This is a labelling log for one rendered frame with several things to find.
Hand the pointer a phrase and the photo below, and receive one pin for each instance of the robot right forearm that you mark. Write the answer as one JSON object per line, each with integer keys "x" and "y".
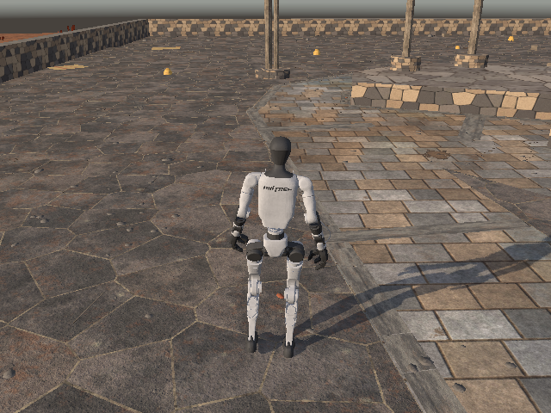
{"x": 317, "y": 233}

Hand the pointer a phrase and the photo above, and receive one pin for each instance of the robot right hand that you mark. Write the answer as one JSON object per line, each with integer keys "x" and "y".
{"x": 323, "y": 257}

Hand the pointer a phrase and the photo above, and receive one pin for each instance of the robot left forearm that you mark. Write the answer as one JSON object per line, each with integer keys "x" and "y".
{"x": 238, "y": 224}

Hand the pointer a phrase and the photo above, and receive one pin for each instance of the left robot foot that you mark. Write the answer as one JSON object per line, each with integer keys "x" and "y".
{"x": 251, "y": 346}

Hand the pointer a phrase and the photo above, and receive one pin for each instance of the robot foot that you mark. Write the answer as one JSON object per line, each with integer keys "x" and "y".
{"x": 288, "y": 350}
{"x": 251, "y": 346}

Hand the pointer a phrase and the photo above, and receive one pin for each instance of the right robot foot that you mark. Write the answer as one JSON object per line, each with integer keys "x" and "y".
{"x": 288, "y": 350}

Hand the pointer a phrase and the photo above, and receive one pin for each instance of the robot right upper arm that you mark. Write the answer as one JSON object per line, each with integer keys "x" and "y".
{"x": 305, "y": 184}

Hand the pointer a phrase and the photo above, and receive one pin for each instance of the robot left hand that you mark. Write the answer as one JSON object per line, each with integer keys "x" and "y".
{"x": 243, "y": 239}

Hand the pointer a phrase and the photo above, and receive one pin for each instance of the robot left upper arm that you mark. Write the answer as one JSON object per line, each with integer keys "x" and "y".
{"x": 247, "y": 191}

